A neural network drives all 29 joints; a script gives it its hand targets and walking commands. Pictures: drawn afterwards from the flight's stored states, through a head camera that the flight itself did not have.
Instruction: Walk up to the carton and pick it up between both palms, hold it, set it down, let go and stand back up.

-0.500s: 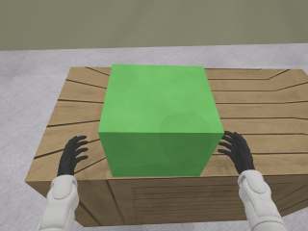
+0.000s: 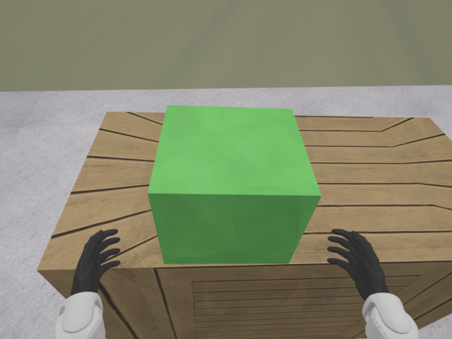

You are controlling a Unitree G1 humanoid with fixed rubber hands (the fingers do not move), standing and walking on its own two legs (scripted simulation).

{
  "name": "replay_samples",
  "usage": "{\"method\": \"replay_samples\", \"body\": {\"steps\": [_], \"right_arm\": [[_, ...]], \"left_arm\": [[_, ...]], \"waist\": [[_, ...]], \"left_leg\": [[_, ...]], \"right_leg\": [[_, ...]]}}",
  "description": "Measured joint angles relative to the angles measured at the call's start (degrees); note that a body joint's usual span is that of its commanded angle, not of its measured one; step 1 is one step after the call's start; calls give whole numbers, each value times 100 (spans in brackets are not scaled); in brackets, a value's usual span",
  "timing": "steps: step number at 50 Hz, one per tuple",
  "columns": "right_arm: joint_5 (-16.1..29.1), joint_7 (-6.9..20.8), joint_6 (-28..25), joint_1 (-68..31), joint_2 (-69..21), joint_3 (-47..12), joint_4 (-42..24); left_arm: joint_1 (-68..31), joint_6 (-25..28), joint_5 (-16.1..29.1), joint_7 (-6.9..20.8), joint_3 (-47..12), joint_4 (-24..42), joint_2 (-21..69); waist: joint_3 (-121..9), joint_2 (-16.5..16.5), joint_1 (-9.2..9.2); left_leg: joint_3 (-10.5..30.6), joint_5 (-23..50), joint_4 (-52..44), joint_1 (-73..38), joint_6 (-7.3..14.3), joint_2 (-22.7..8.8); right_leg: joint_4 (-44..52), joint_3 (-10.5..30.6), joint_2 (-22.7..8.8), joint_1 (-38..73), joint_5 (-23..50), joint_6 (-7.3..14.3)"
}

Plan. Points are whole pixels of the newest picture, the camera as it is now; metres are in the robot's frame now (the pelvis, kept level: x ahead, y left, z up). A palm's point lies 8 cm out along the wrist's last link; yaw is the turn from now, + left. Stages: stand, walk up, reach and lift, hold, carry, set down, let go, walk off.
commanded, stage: set down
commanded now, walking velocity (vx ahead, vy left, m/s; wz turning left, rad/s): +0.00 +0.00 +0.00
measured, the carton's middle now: (228, 185) +0.40 +0.00 +0.04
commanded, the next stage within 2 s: let go in 1.52 s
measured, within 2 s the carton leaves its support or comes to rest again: neither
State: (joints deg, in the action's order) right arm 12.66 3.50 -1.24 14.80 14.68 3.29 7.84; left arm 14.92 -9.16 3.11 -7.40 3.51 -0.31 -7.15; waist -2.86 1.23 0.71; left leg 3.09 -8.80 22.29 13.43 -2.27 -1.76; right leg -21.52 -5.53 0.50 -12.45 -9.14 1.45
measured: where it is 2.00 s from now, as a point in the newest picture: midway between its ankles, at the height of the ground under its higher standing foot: outside the picture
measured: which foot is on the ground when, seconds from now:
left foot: down 0.00-1.00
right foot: down 0.00-1.00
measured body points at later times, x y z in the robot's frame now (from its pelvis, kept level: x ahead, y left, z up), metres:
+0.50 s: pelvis +0.02 +0.00 +0.00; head +0.02 +0.02 +0.45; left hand +0.23 +0.22 +0.00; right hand +0.23 -0.24 +0.01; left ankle +0.04 +0.14 -0.74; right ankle +0.03 -0.09 -0.74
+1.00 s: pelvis +0.04 +0.00 +0.00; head +0.04 +0.02 +0.45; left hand +0.23 +0.22 -0.01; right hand +0.20 -0.25 -0.03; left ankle +0.04 +0.14 -0.74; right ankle +0.03 -0.09 -0.74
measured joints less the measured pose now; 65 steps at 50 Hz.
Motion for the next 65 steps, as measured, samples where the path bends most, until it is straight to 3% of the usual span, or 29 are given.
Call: {"method": "replay_samples", "body": {"steps": [15,31,43,54,65], "right_arm": [[0,0,345,93,0,0,-107],[0,-25,208,480,-1,2,56],[0,-26,-254,529,0,1,751],[-13,-25,-304,527,0,0,1299],[-306,-173,-323,499,-14,-11,1843]], "left_arm": [[9,-372,35,201,-32,-23,-53],[411,-89,35,379,-64,-27,-54],[640,327,35,509,-77,-133,-54],[528,481,35,533,-92,-413,-55],[248,488,35,896,-103,-814,-108]], "waist": [[18,80,-16],[118,81,-22],[144,80,-36],[144,13,-24],[144,-216,115]], "left_leg": [[0,-26,-39,-38,1,0],[-1,-163,-150,-165,7,7],[-1,-235,-150,-249,32,14],[-1,-236,-150,-306,44,14],[-1,-236,-150,-314,62,15]], "right_leg": [[16,0,0,29,-45,0],[199,1,0,193,-134,0],[299,0,0,324,-151,0],[293,1,0,378,-153,1],[280,1,0,380,-164,1]]}}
